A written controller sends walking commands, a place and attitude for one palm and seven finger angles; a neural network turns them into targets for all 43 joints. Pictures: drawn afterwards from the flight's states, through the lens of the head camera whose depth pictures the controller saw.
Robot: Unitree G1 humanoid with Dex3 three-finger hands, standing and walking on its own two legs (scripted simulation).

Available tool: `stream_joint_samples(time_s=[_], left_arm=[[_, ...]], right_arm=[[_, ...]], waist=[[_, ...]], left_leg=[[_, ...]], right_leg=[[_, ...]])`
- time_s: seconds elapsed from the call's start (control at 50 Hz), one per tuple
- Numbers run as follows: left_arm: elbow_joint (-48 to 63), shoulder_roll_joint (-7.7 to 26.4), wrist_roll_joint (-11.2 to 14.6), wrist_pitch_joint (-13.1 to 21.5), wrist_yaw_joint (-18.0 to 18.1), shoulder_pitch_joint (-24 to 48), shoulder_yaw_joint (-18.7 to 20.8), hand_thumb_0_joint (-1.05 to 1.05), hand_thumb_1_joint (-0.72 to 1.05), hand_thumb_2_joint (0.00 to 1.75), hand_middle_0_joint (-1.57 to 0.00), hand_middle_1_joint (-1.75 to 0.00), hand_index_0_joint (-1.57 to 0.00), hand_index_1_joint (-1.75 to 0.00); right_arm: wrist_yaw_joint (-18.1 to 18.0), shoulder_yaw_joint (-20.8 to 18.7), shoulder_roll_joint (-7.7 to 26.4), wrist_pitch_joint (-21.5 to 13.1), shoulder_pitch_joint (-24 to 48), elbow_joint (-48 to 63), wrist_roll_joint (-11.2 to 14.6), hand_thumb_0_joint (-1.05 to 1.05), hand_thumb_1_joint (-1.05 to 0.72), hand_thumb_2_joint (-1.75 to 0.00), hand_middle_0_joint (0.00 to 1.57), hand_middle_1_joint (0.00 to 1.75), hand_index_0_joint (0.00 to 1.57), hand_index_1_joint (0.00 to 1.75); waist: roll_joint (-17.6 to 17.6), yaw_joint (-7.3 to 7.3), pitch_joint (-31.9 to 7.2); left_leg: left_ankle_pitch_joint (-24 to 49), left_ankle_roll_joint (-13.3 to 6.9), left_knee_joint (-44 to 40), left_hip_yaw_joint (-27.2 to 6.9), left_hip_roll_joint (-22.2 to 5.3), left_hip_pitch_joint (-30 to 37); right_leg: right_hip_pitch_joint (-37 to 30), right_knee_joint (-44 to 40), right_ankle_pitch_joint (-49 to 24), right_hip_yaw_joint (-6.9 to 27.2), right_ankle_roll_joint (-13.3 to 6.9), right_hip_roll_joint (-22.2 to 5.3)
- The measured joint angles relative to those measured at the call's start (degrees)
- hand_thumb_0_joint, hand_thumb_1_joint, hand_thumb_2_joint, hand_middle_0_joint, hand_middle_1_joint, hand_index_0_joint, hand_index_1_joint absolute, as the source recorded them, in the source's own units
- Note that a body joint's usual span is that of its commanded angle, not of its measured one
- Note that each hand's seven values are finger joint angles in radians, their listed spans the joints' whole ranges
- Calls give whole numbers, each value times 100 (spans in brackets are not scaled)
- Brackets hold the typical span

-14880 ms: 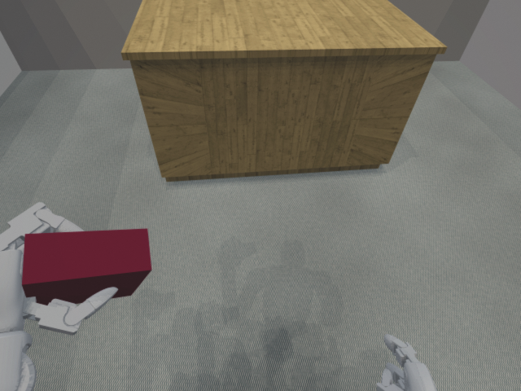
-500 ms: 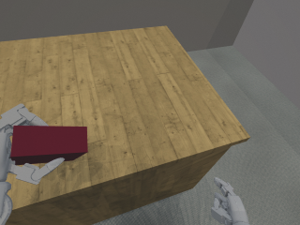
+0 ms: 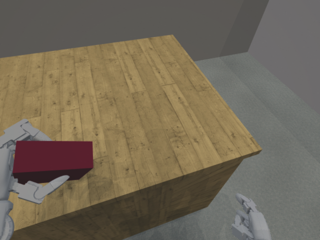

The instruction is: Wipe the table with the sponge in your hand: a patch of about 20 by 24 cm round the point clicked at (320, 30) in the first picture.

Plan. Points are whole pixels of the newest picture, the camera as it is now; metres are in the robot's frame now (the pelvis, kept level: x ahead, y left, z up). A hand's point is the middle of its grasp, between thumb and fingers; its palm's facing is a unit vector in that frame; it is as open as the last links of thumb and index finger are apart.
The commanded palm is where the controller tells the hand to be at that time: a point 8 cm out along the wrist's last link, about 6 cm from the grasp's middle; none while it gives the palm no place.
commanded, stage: come to a stop and stand still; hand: left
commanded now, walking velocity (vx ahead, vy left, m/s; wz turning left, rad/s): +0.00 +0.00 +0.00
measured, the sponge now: (64, 163) +0.23 +0.21 +0.13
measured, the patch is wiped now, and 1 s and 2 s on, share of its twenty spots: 0.00 0.00 0.00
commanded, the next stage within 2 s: look again from close up in 0.70 s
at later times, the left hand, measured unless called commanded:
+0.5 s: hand (19, 162) +0.21 +0.28 +0.15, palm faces +0.39 -0.82 -0.43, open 9.3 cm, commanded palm +0.15 +0.29 +0.17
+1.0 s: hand (30, 158) +0.22 +0.26 +0.15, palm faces +0.36 -0.85 -0.39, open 9.4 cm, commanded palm +0.16 +0.29 +0.17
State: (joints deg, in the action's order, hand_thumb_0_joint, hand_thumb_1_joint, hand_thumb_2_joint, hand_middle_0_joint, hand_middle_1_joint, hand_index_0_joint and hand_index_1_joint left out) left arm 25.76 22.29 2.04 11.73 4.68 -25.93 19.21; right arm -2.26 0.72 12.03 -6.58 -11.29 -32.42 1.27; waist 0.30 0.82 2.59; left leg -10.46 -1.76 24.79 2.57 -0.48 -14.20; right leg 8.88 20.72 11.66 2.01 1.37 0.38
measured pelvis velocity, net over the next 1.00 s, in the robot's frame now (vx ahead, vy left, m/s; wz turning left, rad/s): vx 0.00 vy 0.01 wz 0.01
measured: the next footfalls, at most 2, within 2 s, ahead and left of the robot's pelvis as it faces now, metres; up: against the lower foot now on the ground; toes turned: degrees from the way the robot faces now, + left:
none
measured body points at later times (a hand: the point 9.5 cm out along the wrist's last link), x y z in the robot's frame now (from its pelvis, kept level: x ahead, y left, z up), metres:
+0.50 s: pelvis -0.01 +0.01 +0.00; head +0.03 +0.04 +0.44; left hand +0.19 +0.32 +0.17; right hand +0.17 -0.21 -0.08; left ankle +0.03 +0.10 -0.74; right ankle -0.01 -0.14 -0.74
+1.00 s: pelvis +0.00 +0.01 +0.00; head +0.04 +0.04 +0.45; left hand +0.20 +0.31 +0.17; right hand +0.19 -0.21 -0.07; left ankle +0.03 +0.10 -0.74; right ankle -0.01 -0.14 -0.74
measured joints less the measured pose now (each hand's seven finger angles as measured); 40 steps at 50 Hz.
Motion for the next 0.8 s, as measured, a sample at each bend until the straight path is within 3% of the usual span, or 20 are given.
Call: stream_joint_samples(time_s=[0.06, 0.1, 0.14, 0.2, 0.3, 0.36, 0.46, 0.54, 0.66, 0.8], left_arm=[[-93, 2, 9, -20, 11, 24, 49, -1, -43, 103, -81, -139, -81, -138], [-424, 418, -294, 110, -233, 709, 255, -1, -43, 103, -81, -138, -81, -138], [-842, 630, -177, 250, -179, 1206, 556, -1, -43, 103, -81, -138, -81, -138], [-839, 332, 8, 131, 3, 1198, 691, -1, -43, 103, -81, -139, -81, -139], [-109, -274, -21, 187, -35, 273, -106, -1, -43, 103, -80, -139, -80, -139], [63, -148, -79, 292, -125, -67, -288, -1, -43, 103, -80, -139, -80, -139], [-114, 228, -54, 350, -42, 193, 206, -1, -43, 103, -81, -138, -81, -138], [-88, 125, -24, 331, 92, 485, 452, -1, -43, 103, -81, -139, -81, -138], [169, -182, -63, 310, 88, 324, 79, -1, -43, 103, -80, -139, -81, -139], [-57, -19, -45, 156, 7, 191, 47, -1, -43, 103, -81, -139, -81, -139]], right_arm=[[-9, 8, -5, 17, 2, -12, 3, 1, -90, -90, 20, 30, 20, 30], [-11, -48, -26, -104, -86, -42, -111, 1, -90, -90, 20, 30, 20, 30], [65, -16, -65, -121, 22, -170, -88, 1, -90, -90, 20, 30, 20, 30], [197, -66, -42, -211, 68, -93, -29, 1, -90, -90, 20, 30, 20, 30], [243, -114, 10, -334, -11, -15, 7, 1, -90, -90, 20, 30, 20, 30], [148, -55, -76, -307, -63, -44, -9, 1, -90, -90, 20, 30, 20, 30], [28, 30, -183, -309, -124, -78, -21, 1, -90, -90, 20, 30, 20, 30], [61, 52, -156, -405, -89, -156, -36, 1, -90, -90, 20, 30, 20, 30], [128, 49, -134, -403, 53, -198, -58, 2, -90, -90, 20, 30, 20, 30], [56, 59, -177, -240, 176, -29, -52, 1, -90, -90, 20, 30, 20, 30]], waist=[[11, 21, -22], [-39, 212, 15], [-143, 279, 97], [-139, 177, 157], [-83, 3, 110], [-181, -25, 100], [-315, 67, 209], [-293, 138, 264], [-247, 113, 127], [-255, 15, 79]], left_leg=[[12, -4, -30, 11, 7, 14], [-3, 3, 108, -42, -21, -154], [24, 18, 111, -9, -37, -181], [27, -20, 116, 92, -5, -150], [-43, -120, 182, 160, 100, -128], [-50, -125, 192, 126, 117, -145], [-32, -105, 216, 11, 106, -212], [-33, -105, 211, -34, 113, -210], [-66, -118, 147, 12, 125, -123], [-66, -105, 94, 29, 94, -89]], right_leg=[[-5, -17, -10, 11, 5, -7], [118, 62, -6, -43, -6, 23], [199, 137, -10, -7, -26, 37], [248, 258, 14, 90, 11, -1], [263, 397, 119, 150, 114, -109], [257, 390, 132, 115, 125, -125], [244, 324, 103, -1, 90, -106], [190, 239, 77, -47, 95, -110], [95, 123, 66, -2, 129, -129], [46, 13, 25, 18, 115, -100]])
